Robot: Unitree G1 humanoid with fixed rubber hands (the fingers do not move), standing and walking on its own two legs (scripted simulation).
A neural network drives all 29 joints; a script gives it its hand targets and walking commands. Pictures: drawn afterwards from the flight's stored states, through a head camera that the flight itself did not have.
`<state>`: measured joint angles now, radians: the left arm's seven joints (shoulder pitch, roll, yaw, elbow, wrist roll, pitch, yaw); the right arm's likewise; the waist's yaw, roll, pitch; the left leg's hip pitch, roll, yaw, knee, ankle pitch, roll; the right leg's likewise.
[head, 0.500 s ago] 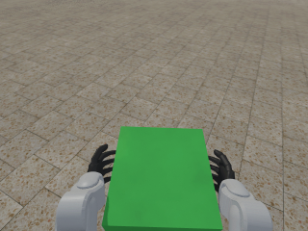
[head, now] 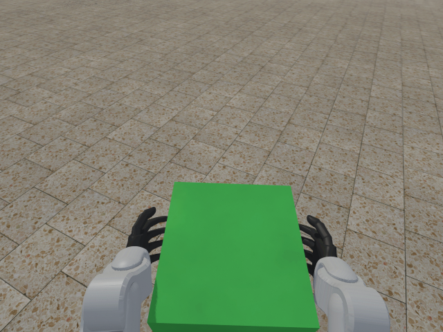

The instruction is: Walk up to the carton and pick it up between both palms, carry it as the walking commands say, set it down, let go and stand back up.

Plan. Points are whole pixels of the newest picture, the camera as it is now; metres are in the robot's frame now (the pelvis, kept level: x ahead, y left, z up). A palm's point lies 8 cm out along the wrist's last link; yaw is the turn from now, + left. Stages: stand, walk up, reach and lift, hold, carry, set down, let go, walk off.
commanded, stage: carry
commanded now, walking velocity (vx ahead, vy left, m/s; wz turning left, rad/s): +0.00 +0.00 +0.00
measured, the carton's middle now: (228, 277) +0.24 +0.00 +0.01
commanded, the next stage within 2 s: hold in 0.18 s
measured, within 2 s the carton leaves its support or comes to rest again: neither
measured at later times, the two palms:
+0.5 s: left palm (145, 274) +0.24 +0.15 +0.03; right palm (309, 266) +0.26 -0.14 +0.03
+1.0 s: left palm (146, 259) +0.25 +0.14 +0.05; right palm (309, 245) +0.28 -0.14 +0.05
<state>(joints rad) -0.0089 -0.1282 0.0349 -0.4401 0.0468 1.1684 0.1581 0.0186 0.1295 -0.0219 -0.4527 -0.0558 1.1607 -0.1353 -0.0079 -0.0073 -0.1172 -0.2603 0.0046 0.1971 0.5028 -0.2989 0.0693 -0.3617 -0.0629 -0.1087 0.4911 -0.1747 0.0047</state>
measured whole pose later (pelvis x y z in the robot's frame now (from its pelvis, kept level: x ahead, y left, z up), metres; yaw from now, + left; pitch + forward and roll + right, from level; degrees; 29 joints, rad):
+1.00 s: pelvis -0.03 -0.05 +0.00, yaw +12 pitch -12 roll -1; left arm -0.40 -0.13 0.25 0.46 0.31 0.68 -0.01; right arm -0.34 0.18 -0.30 0.35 -0.27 0.73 -0.05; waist -0.03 -0.01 0.07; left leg -0.05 0.00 -0.02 0.50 -0.25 0.02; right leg -0.04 0.04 -0.05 0.40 -0.16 -0.03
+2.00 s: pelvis -0.05 -0.03 -0.05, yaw +11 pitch +16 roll +0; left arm -0.56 -0.17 0.36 0.63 0.32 0.24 0.03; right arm -0.45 0.18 -0.47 0.44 -0.31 0.30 0.01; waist -0.11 0.04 0.03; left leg -0.82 -0.04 0.02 0.86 -0.33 0.05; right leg -0.85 -0.01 -0.02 0.84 -0.26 0.00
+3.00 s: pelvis -0.07 -0.05 -0.19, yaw +13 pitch +37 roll +0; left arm -0.87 -0.07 0.33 0.77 0.20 0.24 0.11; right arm -0.73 0.06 -0.49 0.59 -0.18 0.28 -0.04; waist -0.12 0.06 -0.16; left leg -1.66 -0.08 0.00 1.52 -0.51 0.03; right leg -1.68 0.01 0.01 1.49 -0.46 0.01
